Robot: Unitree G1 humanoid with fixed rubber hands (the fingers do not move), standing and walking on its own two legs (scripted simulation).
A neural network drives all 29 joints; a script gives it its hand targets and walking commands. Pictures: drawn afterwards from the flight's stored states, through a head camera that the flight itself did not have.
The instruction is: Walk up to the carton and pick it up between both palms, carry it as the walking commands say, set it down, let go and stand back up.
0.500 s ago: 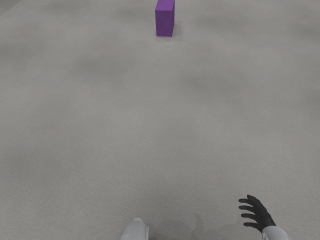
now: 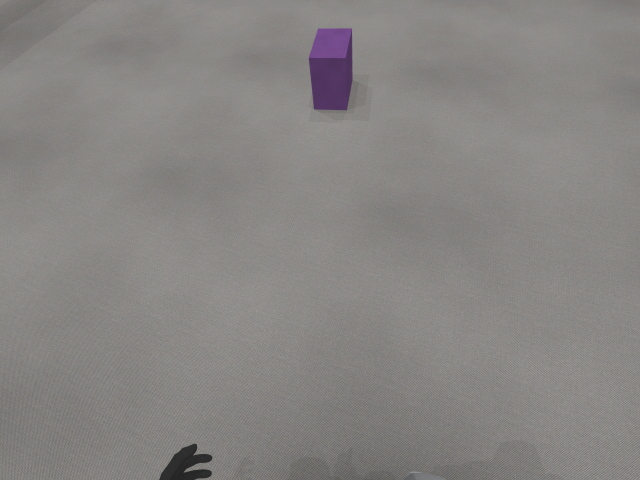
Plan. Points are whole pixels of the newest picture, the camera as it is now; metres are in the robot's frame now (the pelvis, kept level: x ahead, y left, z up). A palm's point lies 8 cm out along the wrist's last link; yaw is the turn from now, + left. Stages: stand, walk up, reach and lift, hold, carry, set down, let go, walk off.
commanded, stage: walk up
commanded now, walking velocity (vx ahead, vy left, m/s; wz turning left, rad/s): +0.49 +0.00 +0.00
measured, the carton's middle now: (332, 69) +1.97 +0.04 -0.62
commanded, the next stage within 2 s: none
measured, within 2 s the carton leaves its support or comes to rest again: neither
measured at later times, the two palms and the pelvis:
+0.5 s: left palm (159, 405) +0.23 +0.29 -0.13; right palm (477, 303) +0.38 -0.21 -0.12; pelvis +0.25 +0.03 -0.01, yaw +0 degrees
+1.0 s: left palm (216, 286) +0.41 +0.22 -0.09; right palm (485, 229) +0.54 -0.26 -0.13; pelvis +0.45 -0.04 +0.01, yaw +0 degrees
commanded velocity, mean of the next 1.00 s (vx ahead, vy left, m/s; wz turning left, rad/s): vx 0.49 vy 0.05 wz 0.00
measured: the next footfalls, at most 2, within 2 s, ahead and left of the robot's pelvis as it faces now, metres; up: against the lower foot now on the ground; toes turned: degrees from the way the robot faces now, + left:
left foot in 0.42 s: +0.38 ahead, +0.14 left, +0.00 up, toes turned +0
right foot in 0.82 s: +0.47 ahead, -0.11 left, +0.00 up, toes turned -4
